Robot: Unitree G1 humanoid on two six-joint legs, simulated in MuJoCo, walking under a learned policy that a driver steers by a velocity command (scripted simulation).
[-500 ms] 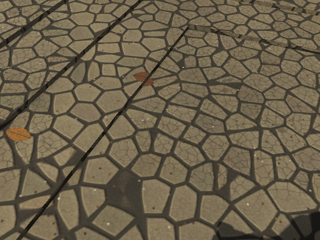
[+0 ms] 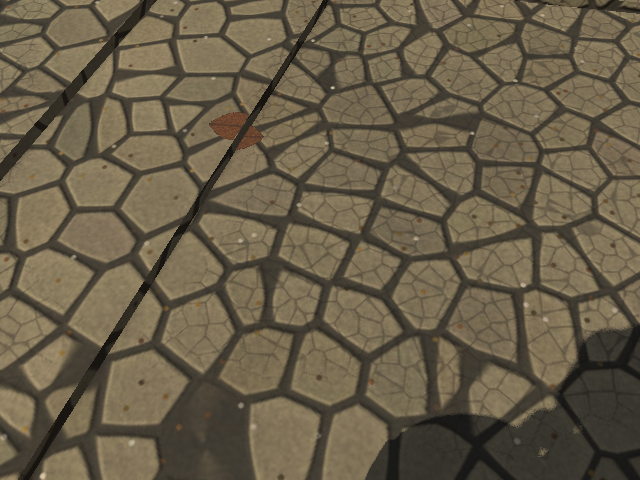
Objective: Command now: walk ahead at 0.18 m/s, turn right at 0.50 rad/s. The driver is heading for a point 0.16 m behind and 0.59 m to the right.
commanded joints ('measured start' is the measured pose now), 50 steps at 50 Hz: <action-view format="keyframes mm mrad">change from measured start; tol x32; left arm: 1 25 189 41 -77 -4 -25 5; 50 210 204 49 -130 -13 -14 -6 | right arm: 1 118 -53 -5 -55 8 10 6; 50 -165 -104 -47 -216 2 -8 66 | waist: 1 -54 -96 -272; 50 51 -135 -73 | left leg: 1 120 -8 3 -224 147 -16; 13 219 -105 -38 -722 160 33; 17 744 414 -491 -880 1040 331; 25 403 158 -148 -1149 -91 199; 35 294 223 17 -1127 -190 159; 40 -282 -14 45 -310 -69 36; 50 -159 -29 72 -471 258 -17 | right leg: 1 62 -319 284 -131 1003 -169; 14 109 -185 449 26 507 -30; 17 -236 63 98 581 -568 81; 36 233 -86 -87 -33 -153 14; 39 365 -482 736 -428 -726 -157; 50 363 -263 337 -317 271 -132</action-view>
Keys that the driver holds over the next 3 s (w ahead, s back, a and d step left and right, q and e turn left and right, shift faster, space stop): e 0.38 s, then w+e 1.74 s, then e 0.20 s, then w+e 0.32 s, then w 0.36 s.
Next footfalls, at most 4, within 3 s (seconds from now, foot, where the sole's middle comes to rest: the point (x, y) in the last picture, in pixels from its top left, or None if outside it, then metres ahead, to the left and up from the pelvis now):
0.30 left None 0.24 0.10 -0.77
0.74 right None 0.12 -0.09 -0.77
1.20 left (428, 409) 0.50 -0.16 -0.77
1.70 right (605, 413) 0.49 -0.51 -0.77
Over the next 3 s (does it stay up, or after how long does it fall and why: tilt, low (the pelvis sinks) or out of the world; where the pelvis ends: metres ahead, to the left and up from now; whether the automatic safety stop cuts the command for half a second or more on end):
stays up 0.63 -0.85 0.01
